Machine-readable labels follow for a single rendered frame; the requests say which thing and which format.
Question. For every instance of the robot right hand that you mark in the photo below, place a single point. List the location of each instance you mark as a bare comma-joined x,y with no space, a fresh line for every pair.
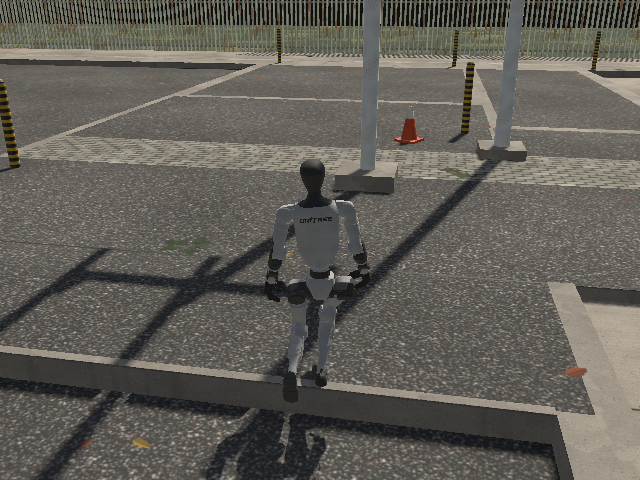
356,274

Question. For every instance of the right robot thigh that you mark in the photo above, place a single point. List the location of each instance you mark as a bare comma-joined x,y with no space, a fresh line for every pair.
343,290

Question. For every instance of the robot left hand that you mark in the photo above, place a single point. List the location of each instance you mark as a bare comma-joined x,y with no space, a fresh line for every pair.
275,287

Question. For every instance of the robot left upper arm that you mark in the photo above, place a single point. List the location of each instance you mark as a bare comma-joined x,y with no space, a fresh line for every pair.
284,215

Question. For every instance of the humanoid robot head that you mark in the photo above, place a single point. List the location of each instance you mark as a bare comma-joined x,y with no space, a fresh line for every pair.
312,172

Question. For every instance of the left robot forearm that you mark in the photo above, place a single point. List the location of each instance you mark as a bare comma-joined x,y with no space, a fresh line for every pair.
273,269

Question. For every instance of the right robot forearm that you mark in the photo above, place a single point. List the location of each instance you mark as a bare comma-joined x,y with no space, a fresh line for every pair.
362,261

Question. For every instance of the robot right upper arm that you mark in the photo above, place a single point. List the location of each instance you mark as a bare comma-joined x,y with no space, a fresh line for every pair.
346,209

